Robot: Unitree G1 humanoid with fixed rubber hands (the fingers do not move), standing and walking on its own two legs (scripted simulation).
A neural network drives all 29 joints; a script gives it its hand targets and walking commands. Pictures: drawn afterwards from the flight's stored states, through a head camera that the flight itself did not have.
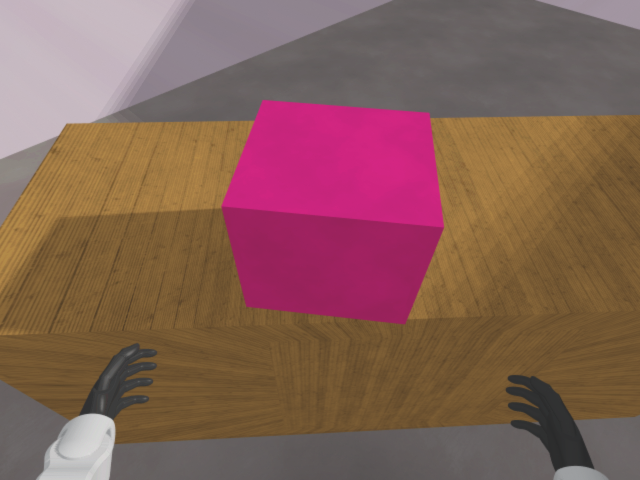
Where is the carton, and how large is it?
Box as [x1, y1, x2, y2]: [221, 100, 443, 323]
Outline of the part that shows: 263,100 221,206 246,306 405,323 443,228 429,113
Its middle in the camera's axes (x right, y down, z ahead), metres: +0.03 -0.04 +0.61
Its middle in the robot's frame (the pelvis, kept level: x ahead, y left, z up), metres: +0.48 +0.00 +0.03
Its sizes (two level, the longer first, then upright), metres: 0.259 0.237 0.233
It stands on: a pedestal, 0.70 m high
